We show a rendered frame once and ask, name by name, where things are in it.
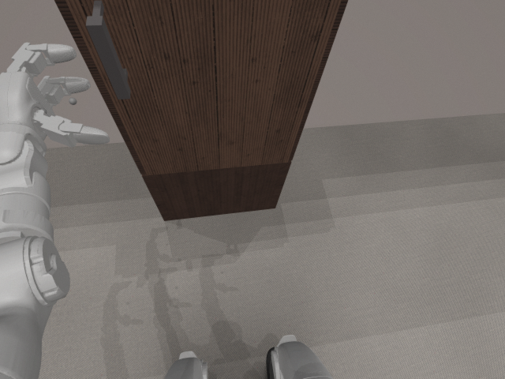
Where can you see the cupboard door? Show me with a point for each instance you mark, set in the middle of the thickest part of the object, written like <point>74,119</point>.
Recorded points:
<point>213,83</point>

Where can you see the robot thigh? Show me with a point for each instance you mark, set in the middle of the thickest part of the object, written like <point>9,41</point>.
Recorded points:
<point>188,368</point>
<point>295,360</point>

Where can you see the handle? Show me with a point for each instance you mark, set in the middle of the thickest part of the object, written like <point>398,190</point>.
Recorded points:
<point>98,31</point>

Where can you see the left robot hand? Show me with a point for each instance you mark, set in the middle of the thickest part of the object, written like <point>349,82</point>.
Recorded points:
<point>21,99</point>

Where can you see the left robot thigh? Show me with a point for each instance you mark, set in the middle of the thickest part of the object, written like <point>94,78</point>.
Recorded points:
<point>188,368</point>

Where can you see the left robot forearm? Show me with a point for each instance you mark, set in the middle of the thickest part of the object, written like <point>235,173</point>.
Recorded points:
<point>25,194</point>

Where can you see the left robot upper arm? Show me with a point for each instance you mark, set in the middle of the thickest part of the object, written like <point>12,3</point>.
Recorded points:
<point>33,278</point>

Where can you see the right robot thigh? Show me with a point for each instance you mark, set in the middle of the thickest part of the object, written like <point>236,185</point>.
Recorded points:
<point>295,360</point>

